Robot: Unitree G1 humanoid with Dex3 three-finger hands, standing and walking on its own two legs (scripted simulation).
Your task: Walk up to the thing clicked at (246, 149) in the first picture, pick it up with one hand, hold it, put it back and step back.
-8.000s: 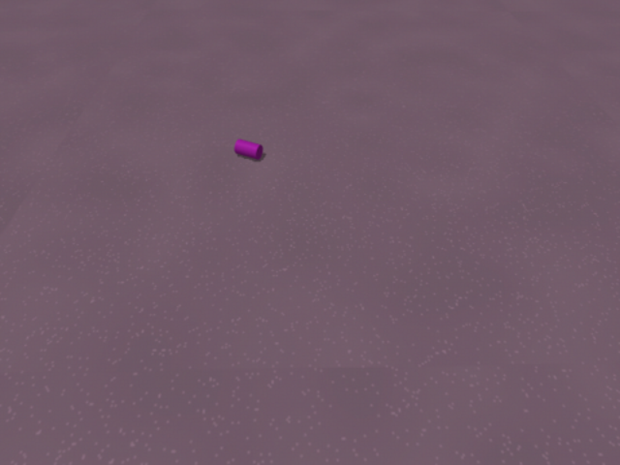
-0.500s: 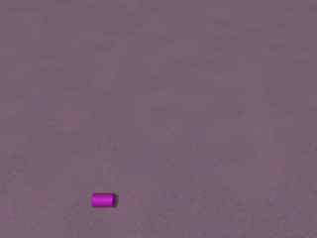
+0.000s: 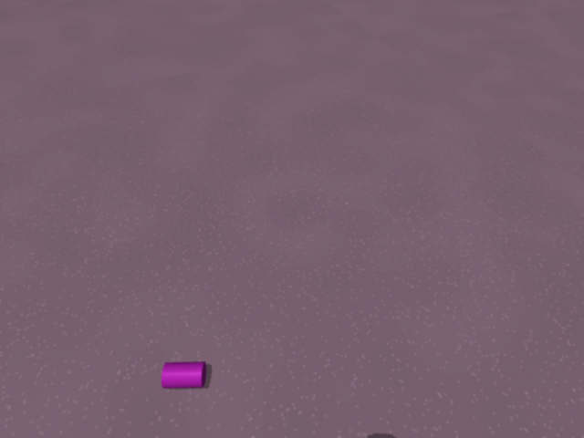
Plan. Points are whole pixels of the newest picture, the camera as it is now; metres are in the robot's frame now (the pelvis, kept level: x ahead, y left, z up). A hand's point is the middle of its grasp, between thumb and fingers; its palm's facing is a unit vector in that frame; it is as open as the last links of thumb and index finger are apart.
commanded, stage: walk up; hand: left
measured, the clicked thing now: (184, 374) +0.43 +0.33 -0.74
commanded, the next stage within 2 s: none
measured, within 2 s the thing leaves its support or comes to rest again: neither
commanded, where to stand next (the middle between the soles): +0.06 -0.02 m, yaw +1 degrees
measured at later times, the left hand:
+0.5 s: hand out of the picture +0.08 +0.25 -0.16, palm faces -0.03 -0.94 -0.35, open 7.4 cm
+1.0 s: hand out of the picture +0.06 +0.30 -0.13, palm faces +0.12 -0.79 -0.60, open 7.4 cm
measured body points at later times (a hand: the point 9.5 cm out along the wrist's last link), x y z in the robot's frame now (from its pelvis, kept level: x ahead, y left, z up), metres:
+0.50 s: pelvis +0.02 -0.03 -0.01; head +0.03 -0.03 +0.44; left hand +0.08 +0.30 -0.13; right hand +0.05 -0.36 -0.13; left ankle +0.02 +0.14 -0.74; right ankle +0.02 -0.17 -0.72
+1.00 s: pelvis +0.00 -0.03 -0.04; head +0.06 -0.07 +0.40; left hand +0.06 +0.33 -0.09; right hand +0.14 -0.35 -0.18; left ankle -0.01 +0.15 -0.71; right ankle +0.08 -0.21 -0.75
